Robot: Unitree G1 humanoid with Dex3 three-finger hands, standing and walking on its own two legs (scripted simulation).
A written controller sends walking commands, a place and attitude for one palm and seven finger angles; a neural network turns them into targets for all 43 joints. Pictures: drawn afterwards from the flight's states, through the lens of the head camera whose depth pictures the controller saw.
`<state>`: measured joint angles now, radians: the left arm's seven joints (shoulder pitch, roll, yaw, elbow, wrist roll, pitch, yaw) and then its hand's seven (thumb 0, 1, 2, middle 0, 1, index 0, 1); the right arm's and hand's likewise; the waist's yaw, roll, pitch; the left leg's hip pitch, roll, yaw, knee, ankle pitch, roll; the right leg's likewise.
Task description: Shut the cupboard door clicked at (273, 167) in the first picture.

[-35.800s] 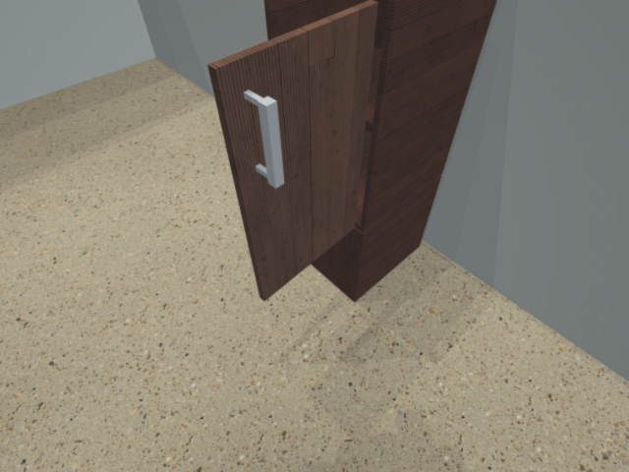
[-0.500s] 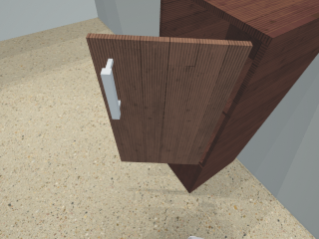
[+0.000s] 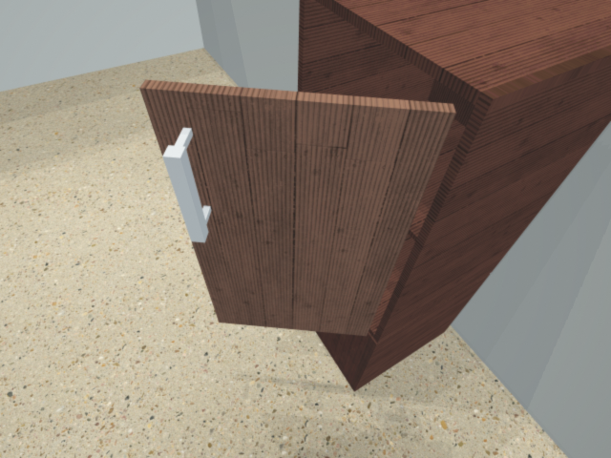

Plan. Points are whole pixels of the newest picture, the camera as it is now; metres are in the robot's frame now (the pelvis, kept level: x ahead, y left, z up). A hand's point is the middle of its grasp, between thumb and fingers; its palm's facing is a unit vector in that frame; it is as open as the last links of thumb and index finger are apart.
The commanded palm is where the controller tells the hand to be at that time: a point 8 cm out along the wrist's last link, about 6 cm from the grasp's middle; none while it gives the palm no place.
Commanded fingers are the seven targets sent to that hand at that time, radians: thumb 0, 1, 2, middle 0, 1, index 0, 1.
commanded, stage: come to a stop and stand still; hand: left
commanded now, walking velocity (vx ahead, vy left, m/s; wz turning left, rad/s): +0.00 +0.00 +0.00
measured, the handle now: (193, 188) +0.40 +0.19 +0.13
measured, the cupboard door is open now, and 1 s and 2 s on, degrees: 54 54 54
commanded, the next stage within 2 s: look again from close up in 0.54 s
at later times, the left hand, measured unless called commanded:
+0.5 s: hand out of the picture -0.02 +0.14 -0.17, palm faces +0.02 -0.99 -0.15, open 7.4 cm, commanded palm none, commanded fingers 0.00 0.90 0.90 -0.20 -0.30 -0.20 -0.30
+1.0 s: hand out of the picture +0.02 +0.17 -0.16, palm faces -0.02 -0.97 -0.24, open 7.4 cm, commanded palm none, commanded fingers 0.00 0.90 0.90 -0.20 -0.30 -0.20 -0.30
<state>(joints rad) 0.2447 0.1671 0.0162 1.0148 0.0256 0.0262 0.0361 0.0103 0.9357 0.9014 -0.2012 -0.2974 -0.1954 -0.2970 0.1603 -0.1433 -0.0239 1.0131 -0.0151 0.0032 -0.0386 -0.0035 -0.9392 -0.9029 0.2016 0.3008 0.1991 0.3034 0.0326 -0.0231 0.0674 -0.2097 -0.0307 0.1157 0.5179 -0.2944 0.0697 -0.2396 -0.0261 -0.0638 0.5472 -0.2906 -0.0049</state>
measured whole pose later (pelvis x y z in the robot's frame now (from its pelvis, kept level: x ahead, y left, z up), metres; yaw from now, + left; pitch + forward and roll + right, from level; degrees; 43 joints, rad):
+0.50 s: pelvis -0.01 -0.02 +0.01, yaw +0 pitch -1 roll +0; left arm 0.30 0.15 -0.01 1.10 0.02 0.00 0.03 0.01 0.91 0.90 -0.20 -0.30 -0.19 -0.30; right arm 0.31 -0.12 0.01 1.15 -0.02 0.01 -0.02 0.00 -0.92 -0.90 0.20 0.30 0.20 0.30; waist 0.00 -0.03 0.03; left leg -0.16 -0.01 0.11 0.38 -0.21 0.04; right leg -0.18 0.01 -0.07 0.39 -0.20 -0.03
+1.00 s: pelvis +0.01 +0.00 +0.01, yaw -2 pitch -1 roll +1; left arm 0.30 0.13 -0.02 1.10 0.01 -0.02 0.04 0.01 0.92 0.90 -0.20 -0.30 -0.19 -0.30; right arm 0.32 -0.15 0.02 1.10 -0.02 -0.03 -0.02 0.01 -0.92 -0.90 0.20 0.30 0.20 0.30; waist -0.01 0.05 0.01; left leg -0.16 -0.04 0.15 0.42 -0.26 0.06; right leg -0.22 -0.03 -0.03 0.51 -0.27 -0.01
